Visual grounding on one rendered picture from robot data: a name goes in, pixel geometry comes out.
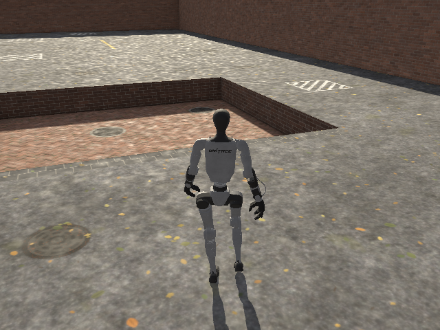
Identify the left robot forearm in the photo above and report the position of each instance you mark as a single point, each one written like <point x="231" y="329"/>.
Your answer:
<point x="189" y="179"/>

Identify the left robot shin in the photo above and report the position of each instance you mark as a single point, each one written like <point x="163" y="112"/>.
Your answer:
<point x="210" y="247"/>

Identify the right robot forearm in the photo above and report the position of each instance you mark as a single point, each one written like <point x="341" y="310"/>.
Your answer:
<point x="254" y="187"/>

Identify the humanoid robot torso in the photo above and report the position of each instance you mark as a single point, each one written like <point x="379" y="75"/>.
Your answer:
<point x="220" y="165"/>

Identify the robot left upper arm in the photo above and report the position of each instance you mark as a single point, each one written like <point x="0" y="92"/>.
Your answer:
<point x="195" y="155"/>

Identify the right robot hand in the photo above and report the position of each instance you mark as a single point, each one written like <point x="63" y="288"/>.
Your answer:
<point x="260" y="210"/>

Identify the left robot hand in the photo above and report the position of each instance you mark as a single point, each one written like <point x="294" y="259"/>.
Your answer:
<point x="187" y="190"/>

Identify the robot right upper arm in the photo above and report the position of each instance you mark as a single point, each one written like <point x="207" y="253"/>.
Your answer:
<point x="242" y="146"/>

